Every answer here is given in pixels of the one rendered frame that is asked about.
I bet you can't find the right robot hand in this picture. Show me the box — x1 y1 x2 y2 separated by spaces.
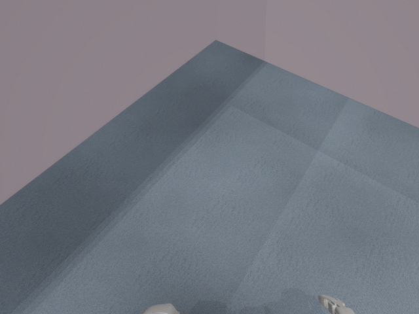
318 294 355 314

